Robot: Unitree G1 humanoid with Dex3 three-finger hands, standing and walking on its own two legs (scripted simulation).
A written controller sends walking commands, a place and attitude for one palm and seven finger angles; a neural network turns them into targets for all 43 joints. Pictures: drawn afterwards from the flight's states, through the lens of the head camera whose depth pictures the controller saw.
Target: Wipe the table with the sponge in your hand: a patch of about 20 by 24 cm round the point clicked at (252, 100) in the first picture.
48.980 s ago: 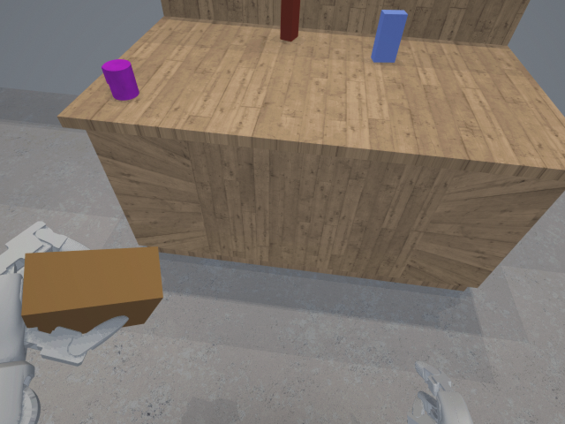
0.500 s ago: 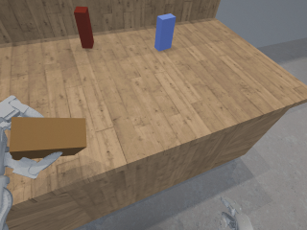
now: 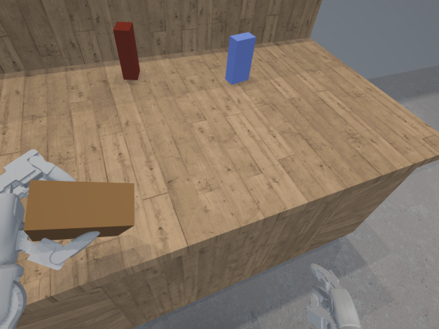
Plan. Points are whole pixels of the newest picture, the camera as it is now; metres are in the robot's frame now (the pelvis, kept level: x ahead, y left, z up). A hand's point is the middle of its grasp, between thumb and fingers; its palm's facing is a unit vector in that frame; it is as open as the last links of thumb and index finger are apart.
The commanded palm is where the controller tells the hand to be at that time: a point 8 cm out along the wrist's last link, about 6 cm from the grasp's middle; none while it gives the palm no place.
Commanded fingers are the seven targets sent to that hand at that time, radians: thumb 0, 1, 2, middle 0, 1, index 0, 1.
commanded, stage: look again from close up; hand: left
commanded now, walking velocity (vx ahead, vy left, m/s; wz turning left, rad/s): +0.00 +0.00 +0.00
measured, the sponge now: (96, 212) +0.23 +0.21 +0.14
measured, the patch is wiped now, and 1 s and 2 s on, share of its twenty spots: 0.00 0.00 0.00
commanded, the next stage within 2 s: turn the palm down, sponge in hand in 0.22 s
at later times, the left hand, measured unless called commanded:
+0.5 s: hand (33, 180) +0.23 +0.27 +0.20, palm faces +0.42 -0.80 -0.42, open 9.7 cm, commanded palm +0.16 +0.27 +0.18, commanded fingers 0.00 0.10 1.30 -1.20 -1.60 -1.20 -1.60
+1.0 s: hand (88, 235) +0.20 +0.21 +0.13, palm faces +0.19 -0.57 -0.80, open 9.7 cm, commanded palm +0.15 +0.24 +0.18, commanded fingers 0.00 0.10 1.30 -1.20 -1.60 -1.20 -1.60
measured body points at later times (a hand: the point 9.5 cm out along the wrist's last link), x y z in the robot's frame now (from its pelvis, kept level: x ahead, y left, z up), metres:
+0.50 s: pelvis -0.02 -0.01 -0.01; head -0.02 -0.02 +0.44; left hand +0.20 +0.31 +0.22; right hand +0.17 -0.23 -0.09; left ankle +0.02 +0.04 -0.74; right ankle +0.00 -0.12 -0.74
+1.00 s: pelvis -0.02 -0.08 -0.02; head -0.02 -0.13 +0.43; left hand +0.19 +0.24 +0.17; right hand +0.20 -0.29 -0.11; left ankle +0.02 +0.04 -0.74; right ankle +0.00 -0.12 -0.74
